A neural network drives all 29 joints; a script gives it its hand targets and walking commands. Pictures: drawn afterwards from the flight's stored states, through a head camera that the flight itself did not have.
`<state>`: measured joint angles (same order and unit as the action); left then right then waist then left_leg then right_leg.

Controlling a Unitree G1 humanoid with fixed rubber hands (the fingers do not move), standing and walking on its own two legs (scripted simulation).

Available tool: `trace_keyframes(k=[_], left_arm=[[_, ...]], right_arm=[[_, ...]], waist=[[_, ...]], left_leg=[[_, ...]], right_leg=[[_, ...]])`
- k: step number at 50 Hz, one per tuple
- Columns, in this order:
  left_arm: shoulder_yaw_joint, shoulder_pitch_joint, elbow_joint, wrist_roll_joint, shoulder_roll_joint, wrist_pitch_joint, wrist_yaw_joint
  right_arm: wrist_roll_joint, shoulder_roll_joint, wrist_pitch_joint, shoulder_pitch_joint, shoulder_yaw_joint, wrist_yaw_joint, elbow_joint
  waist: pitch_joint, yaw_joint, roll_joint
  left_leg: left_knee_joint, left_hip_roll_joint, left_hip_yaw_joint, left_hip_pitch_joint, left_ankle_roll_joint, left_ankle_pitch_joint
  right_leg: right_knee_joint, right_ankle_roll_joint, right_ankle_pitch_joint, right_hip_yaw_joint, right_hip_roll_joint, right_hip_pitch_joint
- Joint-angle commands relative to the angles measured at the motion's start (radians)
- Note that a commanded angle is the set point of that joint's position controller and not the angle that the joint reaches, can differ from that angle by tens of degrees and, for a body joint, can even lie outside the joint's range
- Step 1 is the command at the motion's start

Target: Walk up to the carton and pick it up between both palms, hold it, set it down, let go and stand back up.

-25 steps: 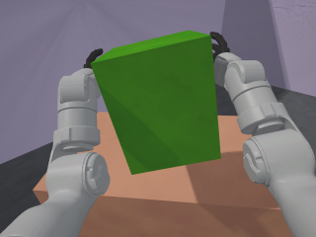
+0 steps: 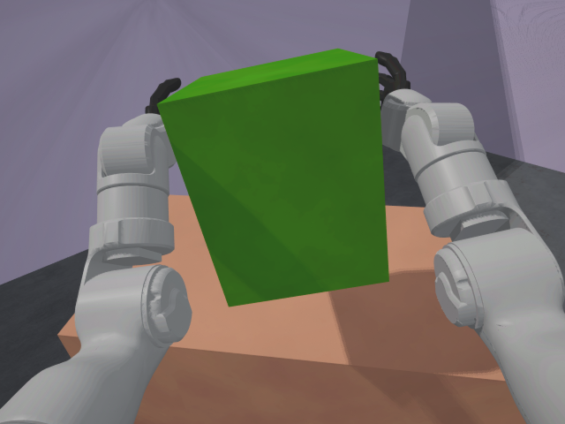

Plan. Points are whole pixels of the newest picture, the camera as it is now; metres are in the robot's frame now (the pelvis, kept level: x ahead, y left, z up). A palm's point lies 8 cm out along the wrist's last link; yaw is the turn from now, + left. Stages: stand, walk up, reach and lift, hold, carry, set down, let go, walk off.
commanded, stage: hold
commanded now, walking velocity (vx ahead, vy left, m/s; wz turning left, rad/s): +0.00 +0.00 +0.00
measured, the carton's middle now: (286, 169) +0.36 -0.02 +0.28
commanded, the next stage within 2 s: none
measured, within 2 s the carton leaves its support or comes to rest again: neither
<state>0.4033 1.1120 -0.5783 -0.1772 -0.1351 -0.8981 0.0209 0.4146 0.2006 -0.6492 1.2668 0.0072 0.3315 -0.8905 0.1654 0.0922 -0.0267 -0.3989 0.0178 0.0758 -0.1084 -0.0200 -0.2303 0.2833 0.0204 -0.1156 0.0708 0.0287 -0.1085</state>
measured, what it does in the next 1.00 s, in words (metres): stands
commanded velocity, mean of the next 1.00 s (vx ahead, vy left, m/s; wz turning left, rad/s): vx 0.00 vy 0.00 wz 0.00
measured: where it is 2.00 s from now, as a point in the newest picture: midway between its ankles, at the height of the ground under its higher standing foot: outside the picture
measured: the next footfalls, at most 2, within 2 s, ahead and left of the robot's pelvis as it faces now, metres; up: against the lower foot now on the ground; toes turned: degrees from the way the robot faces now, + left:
none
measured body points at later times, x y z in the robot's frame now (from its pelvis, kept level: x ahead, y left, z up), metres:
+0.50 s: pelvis +0.00 +0.00 +0.00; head -0.09 +0.01 +0.44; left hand +0.39 +0.14 +0.32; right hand +0.38 -0.16 +0.35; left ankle +0.00 +0.13 -0.75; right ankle +0.03 -0.11 -0.75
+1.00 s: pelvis +0.00 +0.00 +0.00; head -0.10 +0.01 +0.44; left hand +0.39 +0.14 +0.33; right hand +0.38 -0.16 +0.36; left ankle +0.00 +0.13 -0.75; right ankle +0.03 -0.11 -0.75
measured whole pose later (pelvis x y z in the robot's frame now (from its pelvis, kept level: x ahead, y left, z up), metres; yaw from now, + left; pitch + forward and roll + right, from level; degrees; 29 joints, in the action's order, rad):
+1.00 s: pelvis +0.00 +0.00 +0.00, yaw +0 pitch -3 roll -1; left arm 0.41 1.11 -0.58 -0.18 -0.12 -0.90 0.00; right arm 0.41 0.21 -0.67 1.28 0.00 0.33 -0.91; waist 0.19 0.09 -0.03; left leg -0.41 0.01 0.08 -0.13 -0.02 -0.23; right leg 0.29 0.02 -0.11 0.04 0.04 -0.13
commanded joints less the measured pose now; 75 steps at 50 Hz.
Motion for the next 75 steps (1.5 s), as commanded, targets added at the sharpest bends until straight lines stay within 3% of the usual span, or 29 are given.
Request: trace_keyframes(k=[1,11,43,75], left_arm=[[-0.332,0.832,0.194,0.141,0.556,0.091,0.113],[-0.375,0.846,0.277,0.156,0.582,0.083,0.088],[-0.299,0.858,0.131,0.13,0.544,0.092,0.103],[-0.347,0.833,0.213,0.145,0.569,0.081,0.093]], right_arm=[[0.195,-0.708,-0.016,0.712,0.163,-0.138,0.323],[0.21,-0.727,-0.033,0.684,0.183,-0.152,0.336],[0.176,-0.718,-0.032,0.738,0.129,-0.151,0.266],[0.206,-0.715,-0.04,0.704,0.159,-0.143,0.324]], waist=[[0.358,0.013,-0.021],[0.37,0.012,-0.037],[0.334,0.001,-0.001],[0.359,0.019,-0.021]], left_leg=[[0.066,-0.06,-0.022,-0.126,-0.05,0.227],[0.059,-0.054,-0.018,-0.118,-0.057,0.243],[0.084,-0.056,-0.021,-0.163,-0.033,0.127],[0.062,-0.054,-0.013,-0.12,-0.048,0.193]], right_leg=[[0.04,-0.07,0.239,-0.063,0.048,0.327],[0.052,-0.065,0.239,-0.064,0.056,0.311],[0.026,-0.064,0.163,-0.078,0.04,0.284],[0.033,-0.062,0.231,-0.08,0.046,0.286]])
